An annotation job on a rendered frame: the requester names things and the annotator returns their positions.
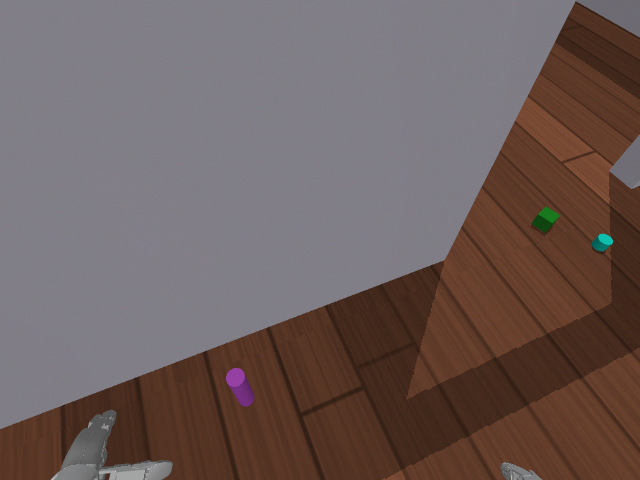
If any right robot hand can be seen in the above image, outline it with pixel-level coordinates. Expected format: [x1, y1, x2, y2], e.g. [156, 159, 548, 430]
[501, 462, 542, 480]

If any left robot hand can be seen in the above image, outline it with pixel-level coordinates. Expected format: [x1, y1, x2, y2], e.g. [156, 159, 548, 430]
[60, 410, 173, 480]

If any left robot arm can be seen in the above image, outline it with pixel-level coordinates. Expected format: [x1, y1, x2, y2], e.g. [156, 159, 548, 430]
[51, 464, 100, 480]

